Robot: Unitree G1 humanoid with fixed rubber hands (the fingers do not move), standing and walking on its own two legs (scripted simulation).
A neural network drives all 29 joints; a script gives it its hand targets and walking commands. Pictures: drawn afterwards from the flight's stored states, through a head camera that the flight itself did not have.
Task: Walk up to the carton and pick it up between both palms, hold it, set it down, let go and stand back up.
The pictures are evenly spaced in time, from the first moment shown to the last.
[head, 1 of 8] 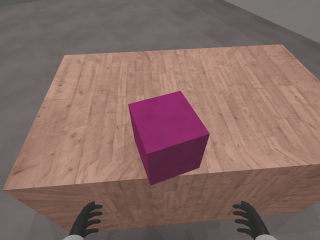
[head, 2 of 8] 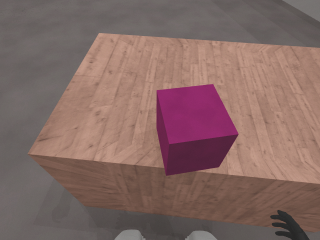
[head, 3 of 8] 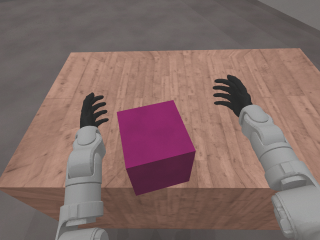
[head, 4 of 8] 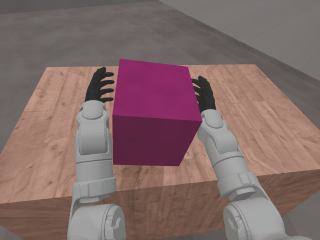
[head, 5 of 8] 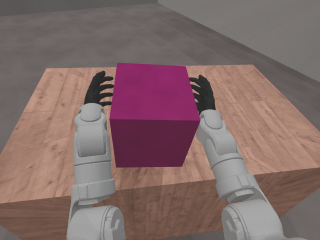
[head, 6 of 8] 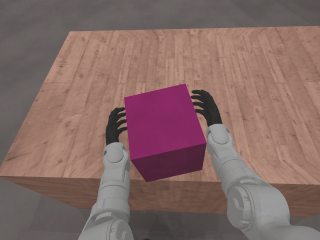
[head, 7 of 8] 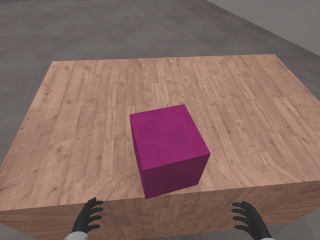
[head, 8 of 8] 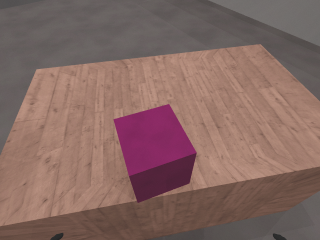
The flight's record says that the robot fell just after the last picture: no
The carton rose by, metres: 0.18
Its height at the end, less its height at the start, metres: +0.00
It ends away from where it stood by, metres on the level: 0.03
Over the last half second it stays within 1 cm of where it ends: yes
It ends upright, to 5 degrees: yes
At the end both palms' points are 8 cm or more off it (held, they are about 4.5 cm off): yes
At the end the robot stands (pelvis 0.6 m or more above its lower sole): yes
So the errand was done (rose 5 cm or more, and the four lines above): yes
